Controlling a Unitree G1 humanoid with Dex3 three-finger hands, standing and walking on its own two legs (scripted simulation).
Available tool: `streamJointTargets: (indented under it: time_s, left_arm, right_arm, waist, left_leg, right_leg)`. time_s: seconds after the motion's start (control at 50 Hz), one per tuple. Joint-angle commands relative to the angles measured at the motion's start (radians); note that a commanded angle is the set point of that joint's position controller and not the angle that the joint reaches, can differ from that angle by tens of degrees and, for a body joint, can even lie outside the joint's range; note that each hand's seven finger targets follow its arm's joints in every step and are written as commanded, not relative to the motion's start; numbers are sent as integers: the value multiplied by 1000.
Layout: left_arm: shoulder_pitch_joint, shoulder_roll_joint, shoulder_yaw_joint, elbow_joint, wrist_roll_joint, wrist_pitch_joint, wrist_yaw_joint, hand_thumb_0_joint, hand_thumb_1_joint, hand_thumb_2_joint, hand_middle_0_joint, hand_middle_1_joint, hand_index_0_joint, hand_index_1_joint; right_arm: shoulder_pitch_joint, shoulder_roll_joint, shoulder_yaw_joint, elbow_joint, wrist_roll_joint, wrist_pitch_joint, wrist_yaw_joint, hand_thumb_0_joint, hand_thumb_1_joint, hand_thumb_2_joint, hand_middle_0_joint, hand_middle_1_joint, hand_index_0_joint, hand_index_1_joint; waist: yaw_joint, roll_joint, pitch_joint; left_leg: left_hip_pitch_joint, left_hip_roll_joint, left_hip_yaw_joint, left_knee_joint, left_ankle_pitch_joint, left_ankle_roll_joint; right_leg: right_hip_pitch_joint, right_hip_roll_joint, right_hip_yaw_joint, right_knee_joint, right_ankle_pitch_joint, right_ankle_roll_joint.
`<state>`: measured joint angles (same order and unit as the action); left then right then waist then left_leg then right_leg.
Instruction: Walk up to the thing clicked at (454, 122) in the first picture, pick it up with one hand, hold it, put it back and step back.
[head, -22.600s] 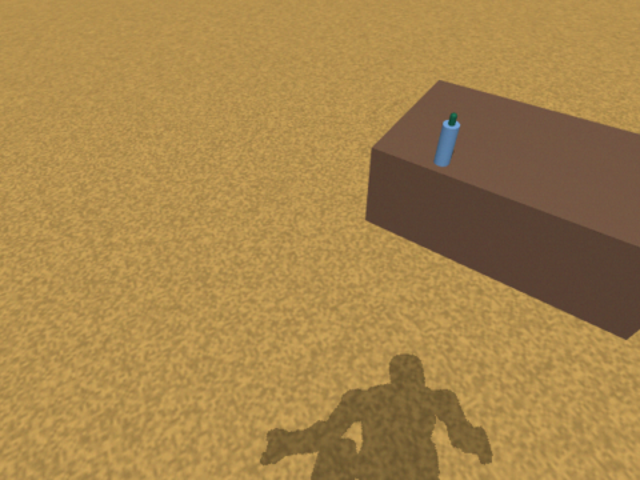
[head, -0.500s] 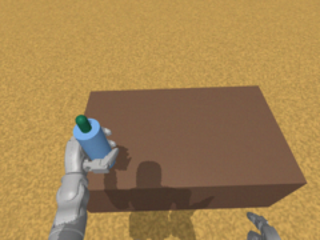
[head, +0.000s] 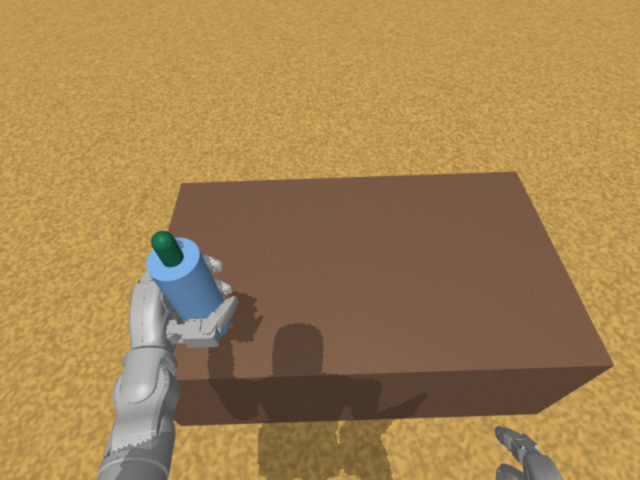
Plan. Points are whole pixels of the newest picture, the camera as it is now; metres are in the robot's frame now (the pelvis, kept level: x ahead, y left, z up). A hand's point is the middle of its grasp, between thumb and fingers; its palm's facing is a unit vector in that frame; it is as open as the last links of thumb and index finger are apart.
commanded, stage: crouch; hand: left
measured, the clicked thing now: (189, 286) +0.33 +0.18 +0.09
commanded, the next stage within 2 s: lower in 1.26 s
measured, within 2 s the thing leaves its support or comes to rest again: neither
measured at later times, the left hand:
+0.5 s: hand (214, 314) +0.36 +0.19 -0.04, palm faces +0.09 -1.00 +0.01, open 7.5 cm
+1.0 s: hand (230, 315) +0.41 +0.19 -0.14, palm faces +0.10 -1.00 -0.01, open 7.5 cm
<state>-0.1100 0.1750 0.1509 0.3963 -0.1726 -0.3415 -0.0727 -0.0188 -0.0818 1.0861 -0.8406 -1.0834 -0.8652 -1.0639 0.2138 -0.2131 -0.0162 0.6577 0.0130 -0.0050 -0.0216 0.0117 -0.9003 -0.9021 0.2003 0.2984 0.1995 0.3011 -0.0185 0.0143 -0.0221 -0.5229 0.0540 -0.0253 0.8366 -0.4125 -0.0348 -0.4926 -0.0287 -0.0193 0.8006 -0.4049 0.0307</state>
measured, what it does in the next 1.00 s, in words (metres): lowers itself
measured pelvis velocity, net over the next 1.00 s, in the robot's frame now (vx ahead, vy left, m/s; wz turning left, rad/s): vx -0.04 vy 0.00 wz -0.03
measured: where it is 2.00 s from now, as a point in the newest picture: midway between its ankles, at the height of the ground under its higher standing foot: outside the picture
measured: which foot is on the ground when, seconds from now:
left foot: down 0.00-1.00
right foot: down 0.00-1.00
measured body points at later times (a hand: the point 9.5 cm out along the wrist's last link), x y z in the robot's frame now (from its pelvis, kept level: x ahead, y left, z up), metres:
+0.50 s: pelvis -0.02 +0.00 -0.05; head +0.08 +0.02 +0.38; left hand +0.35 +0.24 -0.04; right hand +0.09 -0.26 -0.16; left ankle +0.01 +0.14 -0.70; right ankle +0.00 -0.14 -0.70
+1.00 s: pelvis -0.04 +0.00 -0.14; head +0.12 +0.03 +0.28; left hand +0.40 +0.24 -0.13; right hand +0.04 -0.26 -0.26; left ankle +0.01 +0.14 -0.70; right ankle +0.00 -0.14 -0.70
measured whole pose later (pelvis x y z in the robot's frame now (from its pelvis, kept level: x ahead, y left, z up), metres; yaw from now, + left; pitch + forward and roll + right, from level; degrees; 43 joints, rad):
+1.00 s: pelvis -0.04 +0.00 -0.14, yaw -2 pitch +28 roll -3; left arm -0.60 0.32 0.37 0.94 -0.11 -0.59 -0.15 -0.02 -0.09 1.10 -0.85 -1.08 -0.87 -1.06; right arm 0.21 -0.23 -0.01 0.70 -0.04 0.01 0.03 0.01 -0.91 -0.90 0.20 0.30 0.20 0.30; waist -0.10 0.01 -0.16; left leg -1.41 0.06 -0.08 1.53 -0.61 -0.04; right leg -1.37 -0.02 -0.02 1.48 -0.60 0.03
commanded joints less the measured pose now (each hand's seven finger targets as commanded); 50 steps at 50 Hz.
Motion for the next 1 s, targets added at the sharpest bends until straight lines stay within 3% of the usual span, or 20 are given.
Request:
streamJointTargets:
  time_s: [0.0,0.02,0.06,0.1,0.22,0.26,0.32,0.38,0.48,0.5,0.54,0.58,0.62,0.7,0.72,0.76,0.82,0.86,0.9,0.98]
  left_arm:
    - [-261,114,35,-240,-12,-73,1,0,458,1290,-1308,-1428,-1323,-1424]
    - [-270,118,33,-244,-11,-71,1,0,508,1341,-1302,-1413,-1309,-1420]
    - [-253,106,31,-189,-11,-64,1,0,452,1207,-1339,-1364,-1352,-1357]
    - [-287,108,32,-177,-14,-71,-5,0,454,1216,-1358,-1378,-1370,-1372]
    - [-346,132,81,-17,-16,-123,-30,0,417,1224,-1351,-1389,-1367,-1382]
    - [-393,152,114,16,-17,-163,-37,0,431,1220,-1336,-1378,-1349,-1372]
    - [-475,159,109,106,-4,-220,-55,0,425,1250,-1353,-1407,-1366,-1403]
    - [-569,218,150,136,-6,-284,-73,0,428,1244,-1365,-1417,-1380,-1410]
    - [-659,231,154,238,-3,-338,-88,0,372,1239,-1377,-1419,-1386,-1417]
    - [-679,266,179,240,1,-344,-87,0,369,1239,-1390,-1424,-1398,-1423]
    - [-683,244,162,294,5,-335,-93,0,370,1240,-1391,-1425,-1399,-1424]
    - [-715,291,198,291,12,-331,-88,0,396,1243,-1397,-1423,-1404,-1423]
    - [-747,273,181,299,19,-326,-85,0,389,1245,-1405,-1431,-1413,-1430]
    - [-748,313,233,336,24,-319,-69,0,411,1229,-1412,-1435,-1425,-1428]
    - [-767,294,212,323,28,-321,-72,0,423,1227,-1416,-1435,-1429,-1426]
    - [-769,315,238,335,32,-319,-68,0,420,1222,-1398,-1424,-1412,-1415]
    - [-772,335,252,343,36,-323,-72,0,443,1211,-1386,-1411,-1402,-1400]
    - [-796,319,236,335,40,-324,-69,0,436,1219,-1390,-1419,-1406,-1409]
    - [-795,342,259,332,40,-322,-67,0,428,1218,-1380,-1413,-1395,-1404]
    - [-838,337,233,321,54,-318,-66,0,416,1228,-1366,-1403,-1376,-1399]
  right_arm:
    - [-30,-134,-44,-129,-3,-44,-16,0,-898,-901,200,300,200,300]
    - [-28,-134,-44,-129,-3,-44,-17,0,-878,-904,201,301,201,301]
    - [-25,-134,-45,-120,-5,-46,-15,0,-883,-896,202,300,202,300]
    - [-28,-138,-48,-115,-3,-48,-10,0,-881,-895,201,300,201,300]
    - [-20,-145,-55,-101,-12,-50,-5,0,-880,-895,201,300,201,300]
    - [-7,-145,-57,-91,-16,-54,0,0,-884,-896,201,300,201,300]
    - [21,-150,-62,-80,-29,-58,9,0,-884,-897,201,300,201,300]
    - [51,-154,-61,-84,-38,-62,14,0,-887,-897,201,300,201,300]
    - [76,-179,-60,-76,-47,-59,21,0,-903,-901,201,300,201,300]
    - [80,-184,-59,-73,-51,-54,20,0,-902,-901,201,300,201,300]
    - [85,-189,-60,-73,-52,-48,20,0,-897,-899,201,300,201,300]
    - [94,-194,-59,-68,-53,-40,19,0,-902,-900,201,300,201,300]
    - [99,-190,-59,-58,-56,-35,24,0,-904,-900,201,300,201,300]
    - [103,-197,-61,-49,-50,-25,27,0,-907,-900,201,300,201,300]
    - [98,-194,-60,-45,-53,-23,29,0,-906,-899,201,300,201,300]
    - [109,-199,-61,-37,-55,-20,30,0,-904,-899,201,300,201,300]
    - [99,-196,-54,-35,-55,-16,33,0,-904,-899,201,300,201,300]
    - [103,-189,-54,-32,-57,-14,35,0,-906,-899,201,300,201,300]
    - [101,-191,-52,-34,-56,-12,38,0,-906,-900,201,300,201,300]
    - [98,-191,-50,-28,-60,-8,42,0,-910,-902,201,300,201,300]
  waist:
    - [-7,-6,-290]
    - [-4,-3,-288]
    - [-11,-5,-261]
    - [-17,-14,-232]
    - [-28,-48,-204]
    - [-28,-22,-243]
    - [-56,-21,-296]
    - [-52,17,-419]
    - [-47,83,-533]
    - [-38,105,-566]
    - [-45,88,-595]
    - [-41,83,-608]
    - [-52,85,-611]
    - [-62,22,-623]
    - [-68,47,-621]
    - [-71,47,-645]
    - [-70,59,-632]
    - [-84,46,-656]
    - [-78,52,-676]
    - [-85,96,-676]
  left_leg:
    - [137,-38,30,-110,268,31]
    - [139,-37,29,-114,269,30]
    - [123,-35,25,-111,271,31]
    - [101,-33,22,-113,241,32]
    - [-16,-38,28,-54,148,42]
    - [-40,-38,26,-12,154,40]
    - [-115,-37,20,78,154,43]
    - [-174,-40,14,163,149,42]
    - [-222,-28,-21,257,166,27]
    - [-236,-28,-24,278,182,24]
    - [-264,-28,-24,313,198,27]
    - [-325,-32,-17,337,171,32]
    - [-353,-30,-22,349,139,31]
    - [-443,-31,-18,398,95,44]
    - [-443,-32,-19,409,83,42]
    - [-455,-30,-25,436,105,44]
    - [-503,-32,-23,458,53,45]
    - [-536,-34,-20,486,58,49]
    - [-545,-33,-19,499,78,51]
    - [-554,-30,-21,524,72,46]
  right_leg:
    - [110,29,-20,-106,307,-28]
    - [112,30,-22,-104,305,-30]
    - [94,31,-25,-101,303,-29]
    - [66,32,-28,-95,272,-32]
    - [-22,24,-11,-60,203,-30]
    - [-58,22,-6,-14,207,-34]
    - [-154,23,1,69,210,-36]
    - [-218,23,4,154,194,-42]
    - [-405,33,-24,292,139,-59]
    - [-420,33,-25,314,143,-61]
    - [-440,36,-27,341,160,-62]
    - [-439,35,-21,356,155,-62]
    - [-471,35,-25,375,126,-64]
    - [-474,36,-21,398,115,-57]
    - [-510,37,-21,413,100,-60]
    - [-530,38,-25,439,114,-61]
    - [-567,38,-23,459,69,-63]
    - [-561,39,-19,472,83,-59]
    - [-564,37,-17,488,100,-60]
    - [-622,38,-18,517,84,-64]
